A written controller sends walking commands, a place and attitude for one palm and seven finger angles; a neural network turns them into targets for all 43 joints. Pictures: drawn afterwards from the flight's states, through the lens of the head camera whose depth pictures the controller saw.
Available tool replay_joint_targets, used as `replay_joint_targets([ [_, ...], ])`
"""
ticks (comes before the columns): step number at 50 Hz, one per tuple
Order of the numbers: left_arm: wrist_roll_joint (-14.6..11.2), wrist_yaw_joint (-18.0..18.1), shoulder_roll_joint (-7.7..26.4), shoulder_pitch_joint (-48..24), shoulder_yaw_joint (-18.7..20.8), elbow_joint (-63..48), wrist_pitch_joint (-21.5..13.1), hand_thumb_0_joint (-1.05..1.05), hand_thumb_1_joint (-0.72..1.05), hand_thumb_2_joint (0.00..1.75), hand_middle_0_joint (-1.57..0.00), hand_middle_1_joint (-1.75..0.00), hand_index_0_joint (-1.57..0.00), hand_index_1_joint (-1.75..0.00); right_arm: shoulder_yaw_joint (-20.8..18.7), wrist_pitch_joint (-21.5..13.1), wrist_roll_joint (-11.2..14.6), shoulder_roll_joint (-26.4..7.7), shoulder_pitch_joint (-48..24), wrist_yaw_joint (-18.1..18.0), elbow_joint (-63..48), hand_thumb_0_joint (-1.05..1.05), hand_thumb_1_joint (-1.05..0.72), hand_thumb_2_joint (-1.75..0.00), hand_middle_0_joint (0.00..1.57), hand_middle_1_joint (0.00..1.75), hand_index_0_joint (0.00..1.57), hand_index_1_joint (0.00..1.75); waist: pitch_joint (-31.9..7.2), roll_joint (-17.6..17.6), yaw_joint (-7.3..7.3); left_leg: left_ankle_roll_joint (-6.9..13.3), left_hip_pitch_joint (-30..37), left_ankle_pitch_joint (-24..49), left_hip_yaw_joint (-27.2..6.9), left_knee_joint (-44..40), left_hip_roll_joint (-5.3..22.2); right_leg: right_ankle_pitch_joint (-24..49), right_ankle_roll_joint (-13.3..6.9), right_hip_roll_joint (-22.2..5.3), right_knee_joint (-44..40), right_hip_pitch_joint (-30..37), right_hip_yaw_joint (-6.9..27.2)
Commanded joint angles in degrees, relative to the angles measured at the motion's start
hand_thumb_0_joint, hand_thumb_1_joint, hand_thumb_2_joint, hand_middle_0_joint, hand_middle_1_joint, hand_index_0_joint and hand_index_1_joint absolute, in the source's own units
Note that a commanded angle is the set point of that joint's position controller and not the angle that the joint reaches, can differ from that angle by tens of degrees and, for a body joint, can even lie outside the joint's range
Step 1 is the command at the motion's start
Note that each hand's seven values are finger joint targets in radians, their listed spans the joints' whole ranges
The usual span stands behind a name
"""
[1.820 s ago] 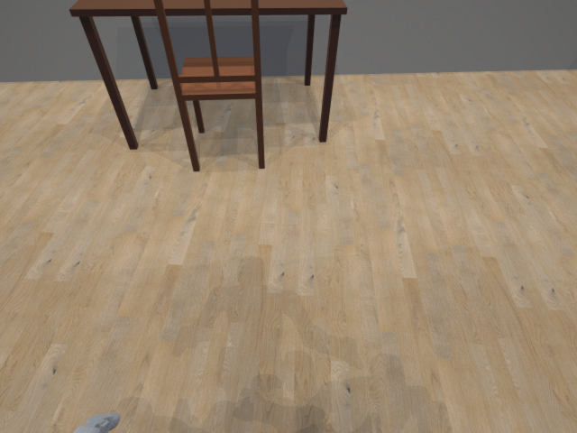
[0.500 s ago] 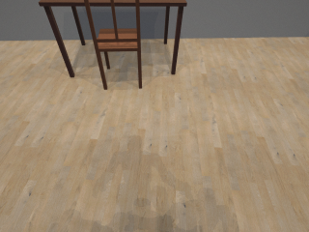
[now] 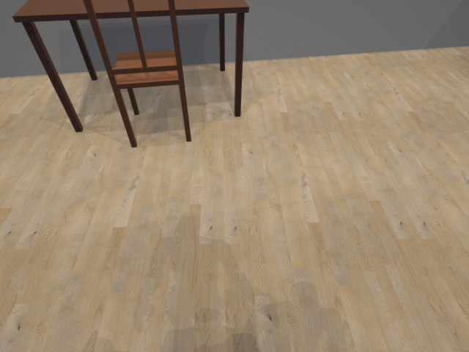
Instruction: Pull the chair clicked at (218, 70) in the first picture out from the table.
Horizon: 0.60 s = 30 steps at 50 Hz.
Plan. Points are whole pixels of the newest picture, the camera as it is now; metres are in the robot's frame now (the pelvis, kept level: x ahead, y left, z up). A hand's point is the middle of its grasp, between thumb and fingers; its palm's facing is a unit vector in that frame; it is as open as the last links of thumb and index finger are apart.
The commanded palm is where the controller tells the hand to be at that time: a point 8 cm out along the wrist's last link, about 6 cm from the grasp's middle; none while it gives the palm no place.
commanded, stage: walk around to get in front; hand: left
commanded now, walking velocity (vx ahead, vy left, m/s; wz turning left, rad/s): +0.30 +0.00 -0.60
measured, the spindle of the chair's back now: (137, 34) +1.45 +0.60 -0.07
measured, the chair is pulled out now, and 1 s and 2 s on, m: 0.00 0.00 0.00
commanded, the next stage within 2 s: none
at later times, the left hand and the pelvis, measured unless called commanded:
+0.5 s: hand out of the picture +0.14 +0.17 -0.16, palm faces -0.11 -0.97 -0.20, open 7.4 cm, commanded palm none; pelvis +0.17 -0.02 +0.00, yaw -13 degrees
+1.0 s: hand (226, 189) +0.57 +0.07 -0.15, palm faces -0.48 -0.86 -0.18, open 7.4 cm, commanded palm none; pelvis +0.38 -0.03 +0.01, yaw -27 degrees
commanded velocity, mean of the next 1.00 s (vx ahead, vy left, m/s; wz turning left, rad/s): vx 0.35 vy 0.00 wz -0.40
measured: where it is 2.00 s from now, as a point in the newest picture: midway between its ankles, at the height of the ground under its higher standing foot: (301, 246)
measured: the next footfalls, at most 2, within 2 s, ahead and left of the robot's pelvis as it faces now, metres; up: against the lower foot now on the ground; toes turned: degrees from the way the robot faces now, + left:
left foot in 0.58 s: +0.37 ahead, +0.08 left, +0.00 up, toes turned -10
right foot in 1.10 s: +0.49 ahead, -0.23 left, +0.00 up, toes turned -37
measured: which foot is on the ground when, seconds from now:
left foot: down 0.00-0.10, up 0.12-0.56, down 0.58-1.00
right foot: down 0.00-0.58, up 0.60-1.00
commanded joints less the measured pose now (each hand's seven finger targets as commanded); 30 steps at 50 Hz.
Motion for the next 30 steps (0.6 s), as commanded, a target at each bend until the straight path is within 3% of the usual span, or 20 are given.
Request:
replay_joint_targets([
  [1, -0.03, -0.4, 4.02, -5.42, 2.03, -8.07, -2.76, 0.0, 0.9, 0.9, -0.2, -0.3, -0.2, -0.3, -3.79, -1.93, -0.21, -12.6, 1.51, -1.14, -3.52, 0.0, -0.9, -0.9, 0.2, 0.3, 0.2, 0.3, 5.17, 9.85, -2.31, 10.35, 3.7, 0.85, -13.14, -12.45, 18.23, -4.65, 0.7, -4.07, 4.39, -12.81, -2.82],
  [2, -0.02, -0.56, 3.28, -2.45, 2.13, -7.25, -2.96, 0.0, 0.9, 0.9, -0.2, -0.3, -0.2, -0.3, -3.61, -1.93, -0.28, -11.87, 0.21, -1.13, -3.83, 0.0, -0.9, -0.9, 0.2, 0.3, 0.2, 0.3, 3.99, 8.95, -0.74, 8.5, 0.71, 3.92, -8.6, -8.45, 16.28, -2.25, 0.59, -3.48, 0.46, -6.33, -4.56],
  [3, 0.07, -0.56, 2.9, 3.65, 2.52, -5.31, -3.15, 0.0, 0.9, 0.9, -0.2, -0.3, -0.2, -0.3, -3.53, -1.83, -0.25, -11.15, -1.76, -1.11, -4.29, 0.0, -0.9, -0.9, 0.2, 0.3, 0.2, 0.3, 2.31, 7.05, 2.41, 5.96, -5.0, 2.76, -3.93, -0.11, 13.38, 3.84, 0.24, -2.18, -5.78, 3.7, -5.97],
  [4, 0.32, -0.06, 6.11, 11.74, 3.18, -2.67, -3.68, 0.0, 0.9, 0.9, -0.2, -0.3, -0.2, -0.3, -3.02, -1.65, 0.08, -8.81, -3.41, -0.78, -5.49, 0.0, -0.9, -0.9, 0.2, 0.3, 0.2, 0.3, -0.07, -4.76, 5.88, 2.49, -13.75, -1.68, 1.89, 15.16, 7.72, 5.05, -1.17, -4.27, -14.73, 13.74, 0.45],
  [5, 0.64, 1.16, 13.21, 17.65, 4.72, -1.17, -4.61, 0.0, 0.9, 0.9, -0.2, -0.3, -0.2, -0.3, -1.77, -1.91, 0.56, -3.61, -4.97, -0.26, -8.9, 0.0, -0.9, -0.9, 0.2, 0.3, 0.2, 0.3, 0.18, -24.83, 7.12, -1.06, -33.2, -16.04, 5.25, 34.56, -0.66, 4.67, -6.92, -20.18, -25.24, 22.14, 29.76],
  [6, -0.5, 2.32, 12.72, 19.75, 4.6, -1.22, -4.6, 0.0, 0.9, 0.9, -0.2, -0.3, -0.2, -0.3, -2.03, -2.47, 0.09, -5.79, -9.06, -0.24, -10.86, 0.0, -0.9, -0.9, 0.2, 0.3, 0.2, 0.3, 0.52, -16.45, 7.73, -0.1, -35.78, -14.09, -2.79, 39.24, 0.75, 9.23, -10.61, -22.86, -27.55, 21.44, 36.44],
  [7, -0.59, 2.49, 10.81, 15.58, 4.21, -2.27, -4.91, 0.0, 0.9, 0.9, -0.2, -0.3, -0.2, -0.3, -2.63, -2.75, 0.32, -6.34, -8.07, -0.14, -9.99, 0.0, -0.9, -0.9, 0.2, 0.3, 0.2, 0.3, 2.54, -10.48, 5.1, 0.49, -35.02, -7.2, -5.1, 39.42, 3.57, 7.7, -11.6, -21.01, -26.7, 18.51, 30.84],
  [9, -0.3, 2.47, 7.82, 10.9, 3.56, -3.7, -5.3, 0.0, 0.9, 0.9, -0.2, -0.3, -0.2, -0.3, -2.72, -2.94, 0.06, -5.04, -8.45, 0.17, -8.93, 0.0, -0.9, -0.9, 0.2, 0.3, 0.2, 0.3, 3.99, -2.68, 2.83, -0.21, -33.17, -2.58, -5.36, 39.96, 4.89, 9.01, -12.16, -18.82, -25.8, 13.19, 27.57],
  [11, 0.02, 2.45, 5.68, 9.57, 2.89, -3.98, -5.93, 0.0, 0.9, 0.9, -0.2, -0.3, -0.2, -0.3, -2.72, -2.28, -0.27, -3.43, -6.85, 0.36, -8.25, 0.0, -0.9, -0.9, 0.2, 0.3, 0.2, 0.3, 4.48, -0.43, 0.82, -1.38, -30.89, 1.16, -4.5, 37.25, 4.88, 17.54, -11.1, -16.55, -25.68, 9.84, 21.4],
  [14, 0.14, 2.57, 5.68, 9.84, 3.06, -3.41, -6.55, 0.0, 0.9, 0.9, -0.2, -0.3, -0.2, -0.3, -2.9, -1.67, -0.02, -1.75, -5.77, 0.68, -8.67, 0.0, -0.9, -0.9, 0.2, 0.3, 0.2, 0.3, 2.86, -1.26, -0.38, -2.46, -30.77, 4.6, -3.39, 33.76, 4.29, 24.66, -10.43, -13.93, -25.02, 11.19, 16.18],
  [16, 0.03, 2.64, 4.96, 11.0, 2.95, -2.77, -6.7, 0.0, 0.9, 0.9, -0.2, -0.3, -0.2, -0.3, -2.87, -1.54, -0.06, -1.34, -7.06, 0.93, -9.66, 0.0, -0.9, -0.9, 0.2, 0.3, 0.2, 0.3, 2.36, -3.18, -0.14, -2.7, -32.03, 7.63, -3.06, 32.15, 3.73, 27.17, -9.62, -12.29, -24.74, 12.59, 14.36],
  [19, 0.3, 3.06, 4.56, 11.66, 2.99, -2.22, -6.78, 0.0, 0.9, 0.9, -0.2, -0.3, -0.2, -0.3, -2.78, -1.97, 0.15, -0.96, -10.79, 1.22, -11.77, 0.0, -0.9, -0.9, 0.2, 0.3, 0.2, 0.3, 2.35, -5.21, 0.79, -2.61, -33.3, 8.57, -2.66, 26.47, 3.65, 29.98, -9.56, -12.06, -23.81, 15.78, 13.81],
  [22, 0.46, 3.4, 4.02, 11.78, 2.94, -2.2, -6.49, 0.0, 0.9, 0.9, -0.2, -0.3, -0.2, -0.3, -2.36, -2.46, 0.22, 0.01, -14.88, 1.41, -13.74, 0.0, -0.9, -0.9, 0.2, 0.3, 0.2, 0.3, 4.13, -6.26, 1.94, -1.77, -28.14, 8.2, -1.6, 17.31, 2.3, 34.22, -8.59, -11.48, -22.54, 13.84, 13.84],
  [24, 0.68, 3.51, 4.89, 10.19, 3.33, -2.59, -6.2, 0.0, 0.9, 0.9, -0.2, -0.3, -0.2, -0.3, -2.44, -2.89, 0.48, -0.03, -13.56, 1.36, -13.91, 0.0, -0.9, -0.9, 0.2, 0.3, 0.2, 0.3, 3.72, -7.89, 1.29, -0.76, -20.7, 6.69, -1.1, 11.54, 1.16, 36.02, -8.03, -11.82, -20.73, 11.64, 13.89],
  [25, 0.55, 3.49, 5.82, 8.52, 3.63, -3.07, -6.2, 0.0, 0.9, 0.9, -0.2, -0.3, -0.2, -0.3, -2.64, -3.14, 0.52, -0.64, -10.64, 1.12, -13.13, 0.0, -0.9, -0.9, 0.2, 0.3, 0.2, 0.3, 2.45, -7.82, -0.39, -0.25, -15.5, 6.31, -0.43, 8.28, -0.15, 39.25, -7.69, -11.17, -18.19, 10.8, 13.08],
  [26, 0.27, 3.46, 6.03, 7.11, 3.86, -3.4, -6.29, 0.0, 0.9, 0.9, -0.2, -0.3, -0.2, -0.3, -2.92, -3.46, 0.33, -1.77, -4.9, 0.54, -11.29, 0.0, -0.9, -0.9, 0.2, 0.3, 0.2, 0.3, 0.21, -6.91, -3.16, 0.36, -7.13, 8.91, 0.41, 3.57, -1.66, 43.5, -6.62, -9.39, -12.79, 9.03, 11.47],
  [27, -0.06, 3.35, 5.6, 6.59, 4.07, -3.7, -6.35, 0.0, 0.9, 0.9, -0.2, -0.3, -0.2, -0.3, -3.46, -3.7, 0.07, -4.09, 3.7, -0.26, -8.57, 0.0, -0.9, -0.9, 0.2, 0.3, 0.2, 0.3, -4.34, -4.62, -6.44, 1.12, 5.55, 11.63, -0.59, -0.05, -0.98, 42.37, -5.03, -6.91, -2.94, 4.91, 10.25],
  [28, -0.8, 2.78, 3.01, 8.51, 3.93, -4.18, -6.21, 0.0, 0.9, 0.9, -0.2, -0.3, -0.2, -0.3, -4.91, -3.91, -0.68, -9.92, 11.77, -0.99, -6.47, 0.0, -0.9, -0.9, 0.2, 0.3, 0.2, 0.3, -11.34, 5.64, -8.96, 3.8, 20.36, 11.12, -11.78, -0.76, 9.78, 26.87, -2.97, -1.96, 11.49, -4.69, 6.05],
  [29, -1.18, 2.02, -0.39, 11.2, 3.29, -4.89, -6.15, 0.0, 0.9, 0.9, -0.2, -0.3, -0.2, -0.3, -5.9, -3.84, -0.77, -15.27, 16.73, -1.0, -5.72, 0.0, -0.9, -0.9, 0.2, 0.3, 0.2, 0.3, -15.81, 20.89, -8.35, 9.39, 26.42, 11.7, -33.01, -7.23, 25.61, -8.47, -0.57, 3.8, 30.67, -16.38, 0.24],
  [30, -0.65, 2.23, 1.23, 7.56, 3.5, -5.63, -6.09, 0.0, 0.9, 0.9, -0.2, -0.3, -0.2, -0.3, -5.04, -3.18, -0.36, -12.96, 13.88, -0.99, -6.38, 0.0, -0.9, -0.9, 0.2, 0.3, 0.2, 0.3, -11.05, 13.76, -7.76, 11.84, 18.43, 4.9, -36.96, -12.97, 27.53, -8.18, -1.38, 0.73, 37.12, -18.87, 3.78],
])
